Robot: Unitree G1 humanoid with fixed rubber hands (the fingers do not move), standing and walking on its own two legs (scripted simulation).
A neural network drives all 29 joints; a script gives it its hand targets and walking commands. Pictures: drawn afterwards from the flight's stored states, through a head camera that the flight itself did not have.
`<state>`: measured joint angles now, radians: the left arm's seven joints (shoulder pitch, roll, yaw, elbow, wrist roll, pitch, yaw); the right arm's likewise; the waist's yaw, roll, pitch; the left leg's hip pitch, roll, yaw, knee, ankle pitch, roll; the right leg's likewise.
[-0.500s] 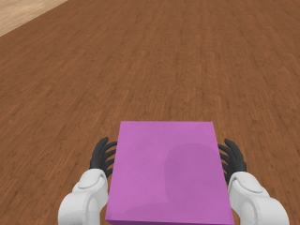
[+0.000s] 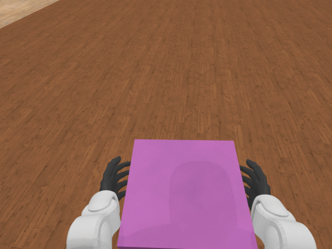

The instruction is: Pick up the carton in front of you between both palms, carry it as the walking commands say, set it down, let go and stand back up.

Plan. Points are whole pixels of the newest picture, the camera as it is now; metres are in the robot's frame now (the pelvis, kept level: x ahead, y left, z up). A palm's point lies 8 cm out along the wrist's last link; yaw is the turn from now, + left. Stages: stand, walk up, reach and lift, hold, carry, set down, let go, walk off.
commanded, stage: carry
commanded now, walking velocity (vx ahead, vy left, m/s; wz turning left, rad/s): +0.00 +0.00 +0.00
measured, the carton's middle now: (182, 207) +0.23 +0.00 +0.02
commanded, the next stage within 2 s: hold in 1.38 s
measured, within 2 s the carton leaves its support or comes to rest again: neither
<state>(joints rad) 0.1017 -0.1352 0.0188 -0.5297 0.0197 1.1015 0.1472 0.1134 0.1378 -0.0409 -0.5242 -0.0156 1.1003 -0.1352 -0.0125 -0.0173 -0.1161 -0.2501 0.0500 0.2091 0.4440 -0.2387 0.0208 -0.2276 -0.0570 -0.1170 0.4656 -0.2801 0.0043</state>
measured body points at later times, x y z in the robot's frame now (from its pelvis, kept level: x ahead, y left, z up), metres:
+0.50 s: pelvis +0.05 -0.02 +0.00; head +0.03 -0.02 +0.45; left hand +0.30 +0.14 +0.07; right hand +0.30 -0.17 +0.07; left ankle +0.00 +0.10 -0.74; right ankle -0.03 -0.11 -0.74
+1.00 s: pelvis +0.00 -0.01 +0.00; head -0.01 -0.01 +0.45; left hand +0.30 +0.14 +0.02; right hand +0.30 -0.17 +0.02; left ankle +0.00 +0.10 -0.74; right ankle -0.03 -0.11 -0.74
